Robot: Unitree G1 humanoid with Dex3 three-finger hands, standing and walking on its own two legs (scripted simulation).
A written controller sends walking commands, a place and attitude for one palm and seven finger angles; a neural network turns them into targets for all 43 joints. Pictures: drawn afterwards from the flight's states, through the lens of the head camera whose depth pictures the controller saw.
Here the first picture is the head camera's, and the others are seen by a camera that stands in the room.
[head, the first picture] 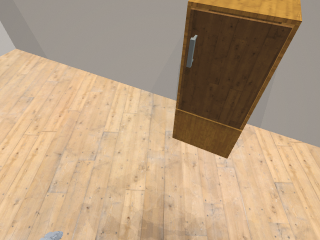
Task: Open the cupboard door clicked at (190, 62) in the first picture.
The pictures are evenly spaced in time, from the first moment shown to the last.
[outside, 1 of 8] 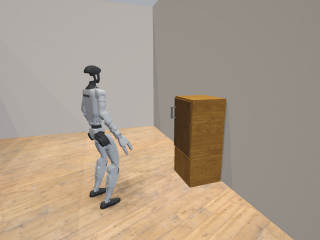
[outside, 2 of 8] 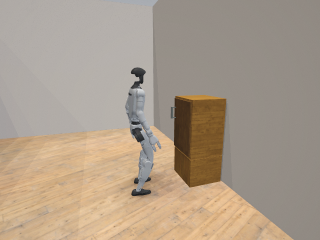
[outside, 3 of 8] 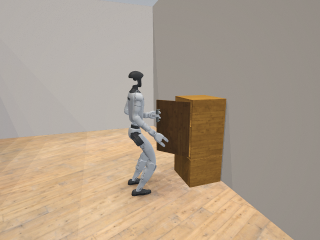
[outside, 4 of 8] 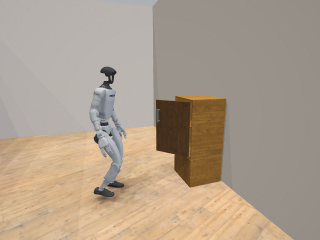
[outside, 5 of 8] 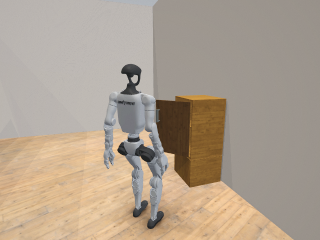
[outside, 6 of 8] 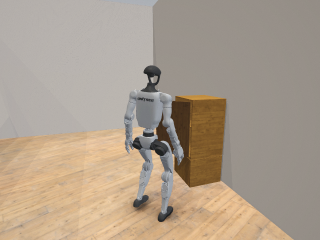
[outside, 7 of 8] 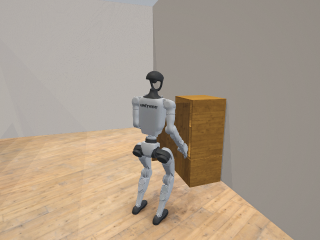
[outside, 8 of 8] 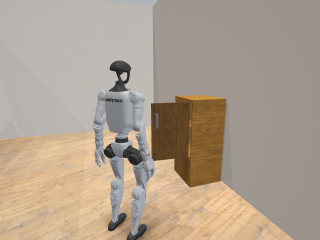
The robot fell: no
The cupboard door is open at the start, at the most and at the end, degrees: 0 86 85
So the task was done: yes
